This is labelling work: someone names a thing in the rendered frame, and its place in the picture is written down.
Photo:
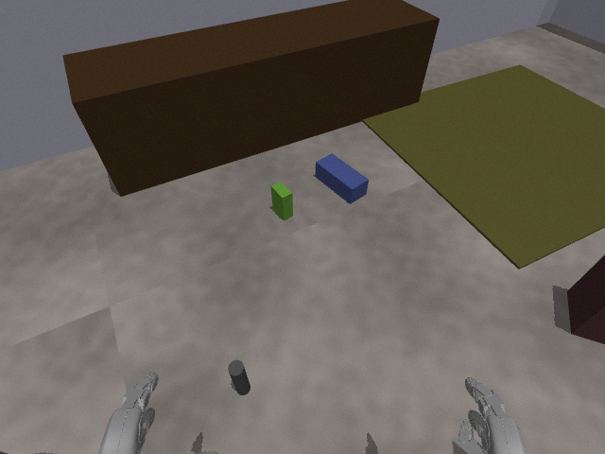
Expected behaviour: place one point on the left robot hand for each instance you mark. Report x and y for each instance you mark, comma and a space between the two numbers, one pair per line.
128, 426

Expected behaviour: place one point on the right robot hand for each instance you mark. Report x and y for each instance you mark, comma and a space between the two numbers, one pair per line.
499, 433

